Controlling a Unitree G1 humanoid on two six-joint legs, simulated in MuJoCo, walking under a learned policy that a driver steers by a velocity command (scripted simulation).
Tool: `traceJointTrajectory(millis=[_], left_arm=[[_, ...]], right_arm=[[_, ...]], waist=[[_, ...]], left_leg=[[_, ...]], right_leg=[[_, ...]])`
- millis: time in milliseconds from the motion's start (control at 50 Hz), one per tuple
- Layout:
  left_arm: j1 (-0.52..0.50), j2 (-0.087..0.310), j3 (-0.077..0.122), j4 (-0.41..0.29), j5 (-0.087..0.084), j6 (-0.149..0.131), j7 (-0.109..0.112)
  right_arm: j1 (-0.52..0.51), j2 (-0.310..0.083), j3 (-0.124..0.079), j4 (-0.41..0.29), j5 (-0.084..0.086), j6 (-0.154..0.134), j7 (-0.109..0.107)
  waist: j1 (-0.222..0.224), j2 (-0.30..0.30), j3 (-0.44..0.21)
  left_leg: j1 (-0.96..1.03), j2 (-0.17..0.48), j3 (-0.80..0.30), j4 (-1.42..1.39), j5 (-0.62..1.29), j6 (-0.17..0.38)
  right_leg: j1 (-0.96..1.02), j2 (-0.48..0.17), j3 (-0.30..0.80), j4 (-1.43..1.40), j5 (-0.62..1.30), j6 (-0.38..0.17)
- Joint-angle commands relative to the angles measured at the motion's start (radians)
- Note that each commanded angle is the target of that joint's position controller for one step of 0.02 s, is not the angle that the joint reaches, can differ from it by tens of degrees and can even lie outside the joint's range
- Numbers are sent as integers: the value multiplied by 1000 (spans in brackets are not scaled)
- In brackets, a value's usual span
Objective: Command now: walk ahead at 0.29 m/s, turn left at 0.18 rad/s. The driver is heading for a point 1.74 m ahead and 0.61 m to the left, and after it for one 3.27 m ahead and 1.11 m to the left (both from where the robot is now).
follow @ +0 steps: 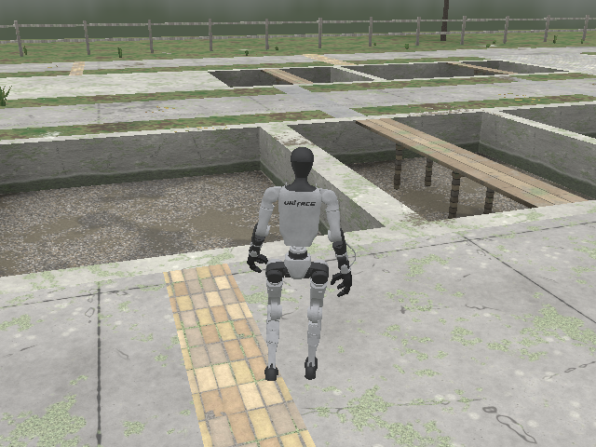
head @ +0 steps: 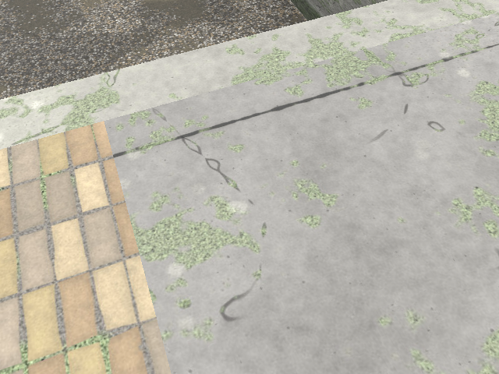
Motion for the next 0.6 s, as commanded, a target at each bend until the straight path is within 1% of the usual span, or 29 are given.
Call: traceJointTrajectory(millis=[20, 40, 80, 140, 180, 200, 260, 300, 320, 340, 360, 380, 400, 420, 440, 460, 480, 500, 540, 560, 600], left_arm=[[86, 79, 21, -7, -11, -18, 12], [87, 90, 23, -4, -11, -23, 15], [88, 111, 30, 4, -15, -26, 24], [95, 103, 29, 19, -15, -15, 38], [107, 107, 31, 31, -16, -7, 44], [119, 115, 34, 38, -15, -4, 45], [141, 142, 47, 52, -13, 12, 45], [136, 158, 58, 54, -12, 26, 47], [133, 161, 61, 55, -13, 33, 48], [130, 163, 64, 56, -15, 41, 49], [171, 163, 66, 53, -10, 46, 47], [199, 87, 48, -1, -13, 53, 38], [158, 98, 44, -9, 0, 75, 41], [118, 107, 46, -15, -7, 83, 40], [73, 106, 46, -19, -11, 80, 40], [52, 116, 50, -22, -6, 77, 42], [70, 124, 53, -18, 6, 82, 42], [94, 115, 52, -7, 12, 90, 40], [108, 94, 47, -8, 1, 101, 39], [99, 89, 45, -14, -3, 105, 40], [69, 92, 44, -28, -5, 110, 44]], right_arm=[[87, -71, -25, -15, -21, 23, 0], [89, -65, -29, -18, -20, 33, 5], [59, -53, -34, -32, -20, 44, 11], [-39, -35, -29, -73, -25, 52, 18], [-98, -20, -20, -98, -28, 55, 26], [-118, -18, -18, -108, -29, 56, 29], [-147, -36, -21, -135, -32, 58, 33], [-146, -52, -28, -150, -34, 57, 32], [-134, -58, -32, -154, -34, 53, 30], [-87, -60, -36, -146, -37, 42, 26], [-18, -128, -56, -137, -41, 27, 14], [-4, -272, -93, -154, -32, 27, 2], [66, -271, -101, -140, 15, 40, 1], [17, -238, -94, -148, 12, 54, -4], [-61, -185, -78, -158, 4, 67, -11], [-125, -148, -66, -171, 2, 75, -17], [-165, -125, -60, -182, 3, 78, -19], [-173, -125, -59, -187, -3, 78, -16], [-156, -152, -67, -183, -6, 69, -7], [-149, -166, -73, -181, -8, 68, -5], [-140, -180, -79, -182, -12, 73, -4]], waist=[[14, -121, -71], [1, -117, -83], [-11, -114, -80], [4, -128, -46], [24, -135, -43], [34, -133, -48], [50, -129, -55], [51, -124, -51], [45, -113, -56], [15, -70, -82], [-12, 59, -146], [20, 282, -194], [-35, 193, -302], [-19, 108, -214], [4, 55, -107], [29, 40, -60], [50, 59, -60], [56, 59, -86], [57, 44, -120], [51, 48, -122], [34, 78, -115]], left_leg=[[-120, 27, -36, 35, 70, -10], [-112, 12, -28, 43, 96, -15], [-139, 6, -16, 22, 153, -24], [-179, 22, 7, -121, 248, -30], [-143, 20, 34, -240, 297, -23], [-123, 14, 46, -286, 305, -17], [-89, -2, 70, -370, 250, 9], [-70, -11, 75, -420, 172, 35], [-42, -22, 79, -466, 157, 50], [40, -39, 80, -560, 229, 68], [184, 31, -50, -639, 525, 111], [375, 320, -439, -643, 1038, 279], [386, 374, -543, -697, 960, 385], [320, 334, -479, -727, 772, 374], [223, 276, -410, -763, 624, 327], [165, 215, -361, -785, 539, 274], [130, 169, -319, -790, 523, 244], [122, 148, -298, -786, 542, 232], [130, 131, -295, -782, 530, 220], [130, 126, -307, -789, 473, 217], [123, 120, -348, -813, 306, 211]], right_leg=[[178, -269, 145, -209, 720, -97], [171, -268, 115, -214, 774, -102], [164, -265, 55, -223, 789, -109], [164, -248, -23, -223, 711, -104], [166, -244, -60, -208, 678, -106], [177, -251, -68, -193, 674, -109], [222, -284, -66, -124, 658, -108], [240, -306, -56, -52, 643, -101], [243, -306, -60, 13, 631, -89], [223, -281, -85, 131, 599, -58], [140, -214, -117, 341, 413, 4], [-166, -17, -145, 647, -348, 73], [-210, 23, 60, 765, -518, 81], [-253, -9, 104, 804, -449, 86], [-276, -33, 115, 758, -360, 86], [-266, -50, 121, 685, -292, 88], [-226, -51, 119, 640, -251, 92], [-194, -32, 108, 628, -232, 95], [-166, -18, 109, 559, -230, 103], [-164, -14, 112, 519, -230, 106], [-164, -9, 119, 456, -223, 109]])
Next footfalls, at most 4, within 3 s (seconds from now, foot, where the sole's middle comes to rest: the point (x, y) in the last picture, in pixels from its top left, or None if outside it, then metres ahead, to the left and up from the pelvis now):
0.36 left None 0.19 0.11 -0.77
0.82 right None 0.19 -0.08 -0.77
1.22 left None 0.05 0.09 -0.77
1.60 right None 0.20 -0.06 -0.77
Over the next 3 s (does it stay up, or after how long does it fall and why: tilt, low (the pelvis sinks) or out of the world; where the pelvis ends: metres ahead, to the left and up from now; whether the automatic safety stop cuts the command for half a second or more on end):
stays up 0.71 0.37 0.01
